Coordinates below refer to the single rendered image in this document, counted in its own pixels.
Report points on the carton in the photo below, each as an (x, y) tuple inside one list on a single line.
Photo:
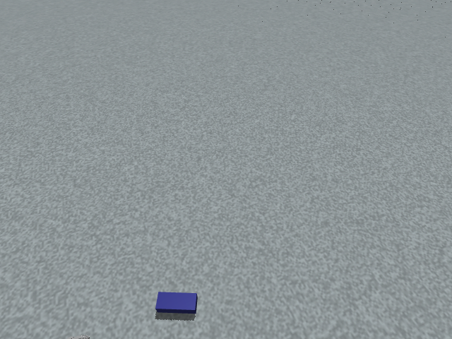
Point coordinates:
[(176, 302)]

